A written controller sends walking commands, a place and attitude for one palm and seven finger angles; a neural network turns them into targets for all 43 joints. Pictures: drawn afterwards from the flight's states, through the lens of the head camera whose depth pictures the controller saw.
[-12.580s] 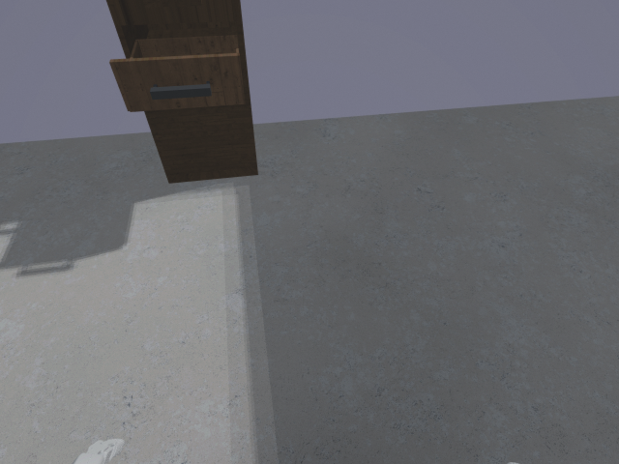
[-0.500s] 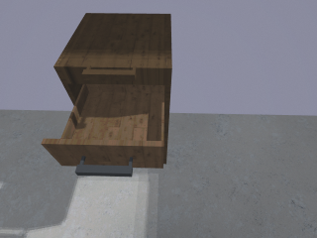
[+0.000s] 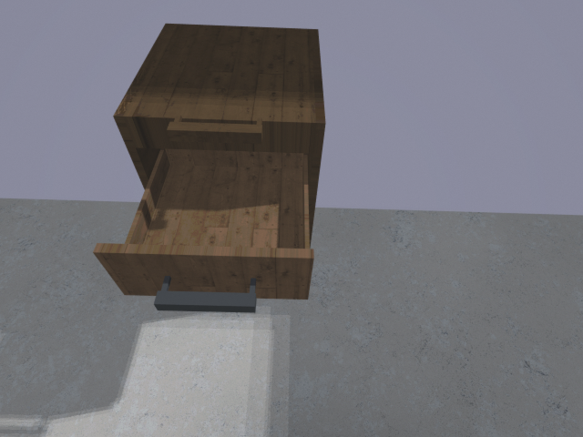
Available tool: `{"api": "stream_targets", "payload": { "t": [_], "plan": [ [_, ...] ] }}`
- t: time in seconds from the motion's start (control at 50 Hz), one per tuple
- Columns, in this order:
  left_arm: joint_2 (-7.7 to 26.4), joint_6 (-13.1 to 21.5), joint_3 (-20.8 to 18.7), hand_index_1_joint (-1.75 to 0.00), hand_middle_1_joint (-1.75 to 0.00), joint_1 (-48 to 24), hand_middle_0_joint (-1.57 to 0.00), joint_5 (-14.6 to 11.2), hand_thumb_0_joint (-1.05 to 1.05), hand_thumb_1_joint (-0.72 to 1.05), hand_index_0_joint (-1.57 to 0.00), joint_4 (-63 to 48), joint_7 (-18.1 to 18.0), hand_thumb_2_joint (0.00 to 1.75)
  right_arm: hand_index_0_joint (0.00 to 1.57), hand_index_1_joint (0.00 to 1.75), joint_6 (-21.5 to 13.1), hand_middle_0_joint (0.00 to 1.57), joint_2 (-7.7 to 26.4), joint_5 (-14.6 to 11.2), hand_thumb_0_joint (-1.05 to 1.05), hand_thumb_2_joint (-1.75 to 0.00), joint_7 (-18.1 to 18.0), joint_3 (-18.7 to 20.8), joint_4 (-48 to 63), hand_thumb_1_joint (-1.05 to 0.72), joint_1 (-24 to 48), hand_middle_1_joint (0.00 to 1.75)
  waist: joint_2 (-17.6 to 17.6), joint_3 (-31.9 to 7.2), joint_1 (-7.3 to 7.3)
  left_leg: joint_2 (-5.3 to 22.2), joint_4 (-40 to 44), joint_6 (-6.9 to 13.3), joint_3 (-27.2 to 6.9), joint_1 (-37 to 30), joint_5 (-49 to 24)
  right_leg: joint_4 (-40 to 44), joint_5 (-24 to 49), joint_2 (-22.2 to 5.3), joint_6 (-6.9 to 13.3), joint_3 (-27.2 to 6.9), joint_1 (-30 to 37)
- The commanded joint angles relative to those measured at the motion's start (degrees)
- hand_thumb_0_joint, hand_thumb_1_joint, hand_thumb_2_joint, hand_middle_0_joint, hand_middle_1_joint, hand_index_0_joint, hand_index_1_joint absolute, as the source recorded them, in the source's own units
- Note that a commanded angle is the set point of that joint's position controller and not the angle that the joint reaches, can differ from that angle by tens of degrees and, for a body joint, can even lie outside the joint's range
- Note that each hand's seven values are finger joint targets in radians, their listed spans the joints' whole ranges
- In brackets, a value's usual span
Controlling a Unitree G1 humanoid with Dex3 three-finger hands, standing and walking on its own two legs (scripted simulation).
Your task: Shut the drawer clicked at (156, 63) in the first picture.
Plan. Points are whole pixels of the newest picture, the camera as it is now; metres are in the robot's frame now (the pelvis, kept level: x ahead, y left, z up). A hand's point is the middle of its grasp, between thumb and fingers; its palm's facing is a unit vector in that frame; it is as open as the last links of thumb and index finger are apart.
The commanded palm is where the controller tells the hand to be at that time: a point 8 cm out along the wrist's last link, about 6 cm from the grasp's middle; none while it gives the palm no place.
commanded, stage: come to a stop and stand still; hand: left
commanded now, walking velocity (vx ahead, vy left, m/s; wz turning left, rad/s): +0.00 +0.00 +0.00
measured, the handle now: (208, 291) +0.38 +0.18 -0.14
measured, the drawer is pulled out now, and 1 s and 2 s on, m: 0.28 0.28 0.28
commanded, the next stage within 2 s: look again from close up in 0.08 s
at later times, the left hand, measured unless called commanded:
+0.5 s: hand out of the picture +0.01 +0.19 -0.18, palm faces +0.03 -0.98 -0.20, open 7.4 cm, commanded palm none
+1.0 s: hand (164, 373) +0.20 +0.18 -0.01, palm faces +0.20 -0.98 -0.07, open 6.8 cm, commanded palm +0.10 +0.23 -0.07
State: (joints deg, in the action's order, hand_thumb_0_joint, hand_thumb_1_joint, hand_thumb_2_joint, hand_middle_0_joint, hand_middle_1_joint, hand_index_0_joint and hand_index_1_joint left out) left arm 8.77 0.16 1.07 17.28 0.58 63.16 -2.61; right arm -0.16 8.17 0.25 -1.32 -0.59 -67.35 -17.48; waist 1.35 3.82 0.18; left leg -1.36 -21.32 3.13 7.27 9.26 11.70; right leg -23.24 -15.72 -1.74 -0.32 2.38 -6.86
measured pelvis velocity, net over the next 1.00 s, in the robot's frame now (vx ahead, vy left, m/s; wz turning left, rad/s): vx -0.02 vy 0.00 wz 0.08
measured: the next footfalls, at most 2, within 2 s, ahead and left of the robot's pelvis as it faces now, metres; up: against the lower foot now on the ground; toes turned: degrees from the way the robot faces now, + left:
none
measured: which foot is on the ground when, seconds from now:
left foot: down 0.00-1.00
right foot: down 0.00-1.00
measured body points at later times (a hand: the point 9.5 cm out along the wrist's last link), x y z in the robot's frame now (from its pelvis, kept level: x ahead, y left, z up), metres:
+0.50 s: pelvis +0.00 +0.02 -0.01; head +0.00 +0.02 +0.44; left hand +0.00 +0.24 -0.17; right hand +0.02 -0.21 -0.17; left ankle +0.00 +0.08 -0.74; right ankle -0.04 -0.12 -0.74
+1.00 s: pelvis -0.02 +0.00 -0.03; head -0.01 -0.01 +0.42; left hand +0.18 +0.23 -0.01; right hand +0.12 -0.24 -0.13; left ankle +0.00 +0.08 -0.74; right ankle +0.00 -0.10 -0.74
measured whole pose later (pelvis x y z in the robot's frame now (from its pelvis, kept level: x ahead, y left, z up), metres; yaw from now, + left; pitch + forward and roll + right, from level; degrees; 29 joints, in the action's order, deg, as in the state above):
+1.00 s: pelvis -0.02 +0.00 -0.03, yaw +4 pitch +5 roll +1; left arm 8.9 12.7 -2.4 20.0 -9.3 7.9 -1.0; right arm -15.7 14.6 -0.3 -1.7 0.7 -43.7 -16.0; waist -1.1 -5.0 2.7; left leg -3.2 -39.8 3.8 4.4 26.5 18.2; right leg -42.3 -20.9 -1.6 1.4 3.5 -26.2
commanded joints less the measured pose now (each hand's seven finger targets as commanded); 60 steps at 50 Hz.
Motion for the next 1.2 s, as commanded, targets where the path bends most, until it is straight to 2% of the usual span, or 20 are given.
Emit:
{"api": "stream_targets", "payload": {
  "t": [0.0, 0.14, 0.16, 0.18, 0.2, 0.3, 0.38, 0.72, 0.74, 0.76, 0.78, 0.8, 0.82, 0.84, 0.88, 0.92, 0.98, 1.04, 1.1, 1.18],
  "plan": [
    [5.0, 0.5, -0.7, -0.30, -0.30, 5.3, -0.20, 0.2, 0.00, 0.90, -0.20, -0.6, -0.4, 0.90, 0.20, 0.30, -0.9, 0.20, 5.3, -0.3, 0.00, -0.90, -0.3, 0.6, 1.3, -0.90, -3.7, 0.30, -1.6, 0.6, -0.30, 8.4, 4.8, 0.1, -9.6, -2.8, -5.6, 4.1, 5.2, -5.1, 1.9, -4.6, -5.2],
    [3.4, 0.6, -0.6, -0.30, -0.30, 7.1, -0.20, 0.2, 0.00, 0.90, -0.20, 0.3, -0.6, 0.90, 0.20, 0.30, -1.2, 0.20, 4.2, -0.4, 0.00, -0.90, -0.5, 0.6, 0.4, -0.90, -5.2, 0.30, -1.2, 0.9, -0.12, 8.4, 4.1, 0.2, -9.3, -3.2, -7.5, 3.7, 6.3, -5.1, 1.7, -4.4, -5.8],
    [4.8, 2.4, 0.0, -0.30, -0.30, 5.5, -0.20, 1.1, 0.00, 0.90, -0.20, 0.9, -2.0, 0.90, 0.20, 0.30, -2.1, 0.20, 7.0, -0.1, 0.00, -0.90, 0.1, 0.3, 5.1, -0.90, -0.6, 0.30, -3.5, -0.3, -0.30, 9.9, -6.9, -1.7, -9.4, 1.7, -24.6, 1.8, 16.2, -5.9, 1.5, -4.7, -5.2],
    [6.2, 2.3, -0.9, -0.30, -0.30, 5.7, -0.20, 0.1, 0.00, 0.90, -0.20, -1.2, -1.6, 0.90, 0.20, 0.30, -1.8, 0.20, 5.7, 0.4, 0.00, -0.90, 0.3, 0.7, 6.2, -0.90, -3.0, 0.30, -4.8, -4.2, 0.58, 7.8, -5.2, -1.7, -9.3, 1.1, -7.2, 1.2, 4.7, -6.3, 3.0, -5.1, -4.1],
    [7.1, 2.6, -1.2, -0.30, -0.30, 4.4, -0.20, 0.2, 0.00, 0.90, -0.20, -2.3, -1.1, 0.90, 0.20, 0.30, -1.7, 0.20, 5.6, 0.8, 0.00, -0.90, 0.4, 0.6, 6.8, -0.90, -1.8, 0.30, -8.5, -3.3, 0.61, 6.5, -3.7, -1.6, -8.9, 2.0, -4.2, 1.0, 5.7, -6.1, 3.6, -5.2, -4.1],
    [3.5, 1.9, -0.4, -0.30, -0.30, 4.8, -0.20, 0.1, 0.00, 0.90, -0.20, -1.8, -0.4, 0.90, 0.20, 0.30, -2.1, 0.20, 5.6, 0.6, 0.00, -0.90, -0.2, 0.4, 7.8, -0.90, -4.3, 0.30, -2.9, -2.1, 0.64, 8.1, -2.6, 0.3, -10.8, 3.1, -9.9, -2.3, 4.4, -3.5, 3.2, -3.2, -4.8],
    [3.3, 1.2, -0.4, -0.30, -0.30, 4.2, -0.20, 0.2, 0.00, 0.90, -0.20, -2.6, -0.3, 0.90, 0.20, 0.30, -1.7, 0.20, 6.7, 0.5, 0.00, -0.90, -0.1, 0.5, 8.0, -0.90, -3.6, 0.30, 1.1, 2.8, 0.51, 7.9, 0.2, 0.5, -11.3, 5.4, -2.6, -1.8, 1.0, -3.3, 2.8, -3.4, -7.0],
    [5.2, 0.8, -0.7, -0.30, -0.30, 4.4, -0.20, 0.1, 0.00, 0.90, -0.20, -2.8, 0.0, 0.90, 0.20, 0.30, -1.8, 0.20, 7.6, 0.4, 0.00, -0.90, 0.0, 0.5, 6.8, -0.90, -1.2, 0.30, -2.3, -0.1, -0.30, 7.7, 1.9, 0.2, -9.2, -0.3, -8.0, 0.4, 5.7, -4.2, 1.6, -3.6, -5.0],
    [6.6, 1.5, -0.6, -0.30, -0.30, 5.1, -0.20, 1.0, 0.00, 0.90, -0.20, -1.9, -1.9, 0.90, 0.20, 0.30, -1.7, 0.20, 9.8, -0.2, 0.00, -0.90, 0.2, 0.9, 10.4, -0.90, 1.7, 0.30, 1.4, 2.6, -0.57, 9.9, -6.8, -1.4, -9.8, 3.7, -20.3, 0.5, 10.8, -5.0, 0.9, -4.5, -8.2],
    [19.9, 12.4, -10.1, -0.32, -0.32, -35.5, -0.22, -9.7, 0.00, 0.90, -0.22, -91.9, -1.9, 0.90, 0.20, 0.30, -9.6, 0.20, 18.0, -2.9, 0.00, -0.90, -1.5, 3.4, 30.7, -0.90, 0.1, 0.30, -9.5, -27.5, 5.96, 4.7, -3.9, -4.9, -13.0, -14.7, -26.1, -5.8, 16.6, 0.9, 1.7, 1.8, -9.0],
    [14.5, 9.3, -7.0, -0.34, -0.34, -9.2, -0.24, -5.5, 0.00, 0.90, -0.24, -77.8, -3.2, 0.90, 0.20, 0.30, -15.6, 0.20, 12.4, -2.3, 0.00, -0.90, -2.8, 0.5, 26.5, -0.90, 4.6, 0.30, -17.8, -27.5, 0.17, 8.8, -0.5, -6.5, -14.1, -20.9, -34.3, -14.3, 2.8, 1.1, 2.3, 0.5, -12.9],
    [9.5, 6.3, -2.6, -0.37, -0.37, -5.5, -0.26, -6.1, 0.00, 0.90, -0.26, -72.8, -5.6, 0.90, 0.20, 0.30, -17.7, 0.20, 12.2, -2.1, 0.00, -0.90, -2.7, 1.4, 22.9, -0.90, 4.4, 0.30, -16.2, -22.7, 1.36, 8.0, 1.8, -8.7, -14.2, -15.0, -29.3, -17.2, -4.7, 1.4, 1.5, 0.7, -17.3],
    [-3.8, 0.8, 4.5, -0.39, -0.39, 10.4, -0.28, -6.8, 0.00, 0.90, -0.28, -59.2, -5.2, 0.90, 0.20, 0.30, -17.8, 0.20, 10.0, -2.6, 0.00, -0.90, -1.9, 1.6, 21.5, -0.90, 2.1, 0.30, -11.5, -13.0, 1.96, 7.6, 2.5, -7.3, -14.3, -9.3, -22.1, -18.1, -6.7, 1.1, 1.1, 0.6, -21.3],
    [-4.5, 2.1, 6.0, -0.41, -0.41, 2.3, -0.30, -9.5, 0.00, 0.90, -0.30, -69.8, -4.0, 0.90, 0.20, 0.30, -18.2, 0.20, 12.0, -2.6, 0.00, -0.90, -1.4, 2.1, 25.9, -0.90, 2.7, 0.30, -9.8, -8.1, 2.23, 6.9, 1.0, -6.0, -13.9, -3.4, -15.8, -16.5, -6.2, 0.5, 0.9, 1.1, -20.5],
    [-0.7, 7.0, 2.4, -0.45, -0.45, 1.7, -0.34, -8.4, 0.00, 0.90, -0.34, -66.4, -2.0, 0.90, 0.20, 0.30, -19.6, 0.20, 13.7, -1.4, 0.00, -0.90, -1.4, 3.1, 28.8, -0.90, 4.3, 0.30, -2.1, -3.5, 3.65, 4.3, -6.7, -3.8, -12.5, 6.0, -1.8, -10.2, -4.7, 1.4, 1.5, 2.8, -22.5],
    [-0.4, 12.2, -2.1, -0.50, -0.50, 11.9, -0.38, -9.3, 0.00, 0.90, -0.38, -54.9, 1.4, 0.90, 0.20, 0.30, -18.8, 0.20, 13.9, -0.9, 0.00, -0.90, -0.7, 3.8, 31.7, -0.90, 4.6, 0.30, 10.2, -5.5, 2.05, 2.4, -14.6, -3.0, -10.6, 14.7, 2.3, -10.2, -3.8, 1.9, 1.8, 3.5, -25.1],
    [0.1, 24.3, -5.9, -0.56, -0.56, 19.9, -0.44, -13.3, 0.00, 0.90, -0.44, -52.8, 11.1, 0.90, 0.20, 0.30, -18.1, 0.20, 13.3, -0.7, 0.00, -0.90, 0.3, 4.8, 36.9, -0.90, 9.8, 0.30, 20.8, -8.3, -2.00, 0.8, -23.1, -3.4, -8.0, 30.5, 8.5, -18.1, -10.6, 1.8, 1.9, 1.4, -30.0],
    [5.8, 33.5, -11.0, -0.62, -0.62, 20.7, -0.50, -13.9, 0.00, 0.90, -0.50, -53.8, 18.9, 0.90, 0.20, 0.30, -17.4, 0.20, 13.4, -1.2, 0.00, -0.90, 2.1, 6.0, 41.8, -0.90, 12.3, 0.30, 7.7, -12.0, -3.48, -0.5, -29.5, -3.8, -5.9, 35.4, 8.4, -23.6, -7.8, 0.5, 2.7, -3.1, -29.1],
    [10.2, 32.9, -13.7, -0.69, -0.69, 14.9, -0.56, -12.7, 0.00, 0.90, -0.56, -61.0, 18.4, 0.90, 0.20, 0.30, -15.2, 0.20, 12.5, -1.5, 0.00, -0.90, 2.2, 5.6, 45.3, -0.90, 13.4, 0.30, -5.6, -15.0, -4.50, -0.8, -32.5, -2.9, -5.2, 38.6, 11.0, -28.1, -11.1, 0.8, 3.3, -4.3, -33.3],
    [10.7, 37.3, -14.0, -0.78, -0.78, 4.9, -0.64, -15.1, 0.00, 0.90, -0.64, -82.2, 13.7, 0.90, 0.20, 0.30, -15.5, 0.20, 10.3, -1.2, 0.00, -0.90, 0.9, 5.2, 47.7, -0.90, 11.0, 0.30, -10.6, -25.5, -1.78, 0.6, -38.2, -1.3, -7.0, 36.8, 9.0, -28.8, -11.7, 1.1, 2.9, -8.5, -33.0]
  ]
}}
